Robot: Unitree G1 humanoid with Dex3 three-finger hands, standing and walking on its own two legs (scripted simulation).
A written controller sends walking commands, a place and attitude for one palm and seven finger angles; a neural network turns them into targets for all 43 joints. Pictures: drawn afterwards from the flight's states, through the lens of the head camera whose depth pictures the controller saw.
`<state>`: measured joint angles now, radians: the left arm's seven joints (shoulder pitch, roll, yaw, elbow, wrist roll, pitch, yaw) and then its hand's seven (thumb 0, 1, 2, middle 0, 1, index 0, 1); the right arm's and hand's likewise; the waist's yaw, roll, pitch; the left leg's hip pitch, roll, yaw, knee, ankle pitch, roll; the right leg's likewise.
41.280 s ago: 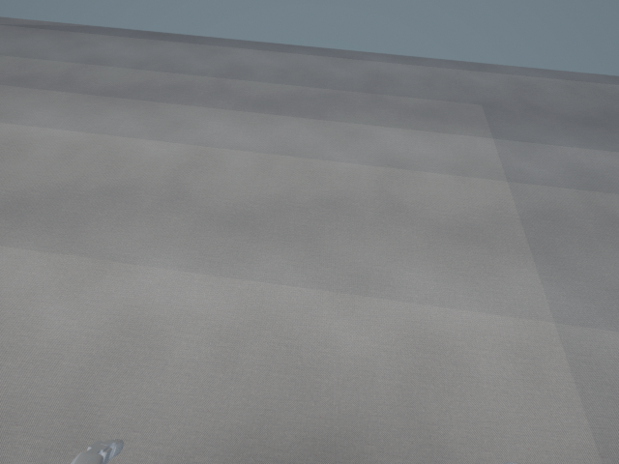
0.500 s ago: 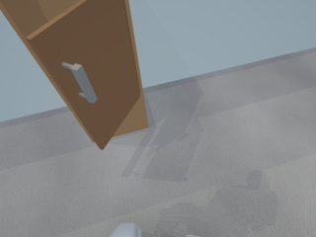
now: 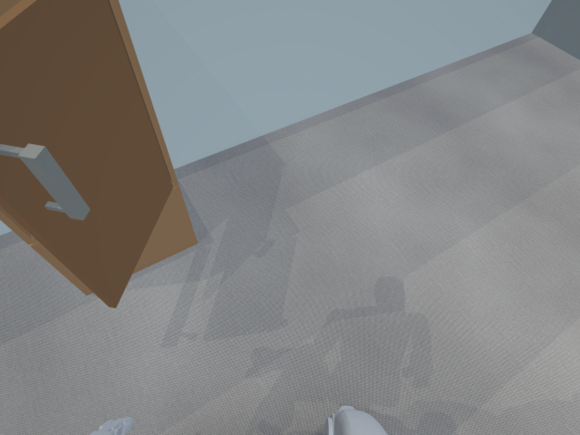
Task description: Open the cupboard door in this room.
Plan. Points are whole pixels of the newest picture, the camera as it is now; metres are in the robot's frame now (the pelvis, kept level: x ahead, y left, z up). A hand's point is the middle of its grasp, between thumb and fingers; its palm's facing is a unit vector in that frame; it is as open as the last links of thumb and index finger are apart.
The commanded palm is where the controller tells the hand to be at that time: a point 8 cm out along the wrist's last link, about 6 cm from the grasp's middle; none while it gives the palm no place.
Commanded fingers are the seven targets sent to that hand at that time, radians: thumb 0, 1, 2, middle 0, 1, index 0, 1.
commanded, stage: walk to a spot facing it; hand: left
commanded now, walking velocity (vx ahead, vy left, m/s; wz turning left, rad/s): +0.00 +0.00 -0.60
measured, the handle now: (45, 183) +0.41 +0.40 +0.05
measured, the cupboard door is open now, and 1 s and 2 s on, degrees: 48 48 48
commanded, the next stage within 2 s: turn to face it in 1.82 s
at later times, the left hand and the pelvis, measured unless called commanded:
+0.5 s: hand (198, 400) +0.17 +0.16 -0.18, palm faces -0.28 -0.94 -0.17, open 7.4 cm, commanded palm none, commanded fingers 0.00 0.90 0.90 -0.20 -0.30 -0.20 -0.30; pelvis +0.05 -0.01 -0.01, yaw -18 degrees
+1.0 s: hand (343, 280) +0.40 -0.08 -0.17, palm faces -0.60 -0.78 -0.21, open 7.4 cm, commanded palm none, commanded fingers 0.00 0.90 0.90 -0.20 -0.30 -0.20 -0.30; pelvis +0.18 -0.15 -0.02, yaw -35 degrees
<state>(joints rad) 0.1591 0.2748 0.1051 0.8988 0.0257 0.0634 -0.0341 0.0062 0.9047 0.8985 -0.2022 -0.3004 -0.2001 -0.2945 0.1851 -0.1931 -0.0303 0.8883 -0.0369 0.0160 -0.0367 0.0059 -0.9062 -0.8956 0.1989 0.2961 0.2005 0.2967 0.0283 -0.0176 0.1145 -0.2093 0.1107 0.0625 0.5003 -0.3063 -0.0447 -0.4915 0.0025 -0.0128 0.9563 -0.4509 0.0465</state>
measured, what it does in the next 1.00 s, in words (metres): walks ahead, turning right: right foot, then left foot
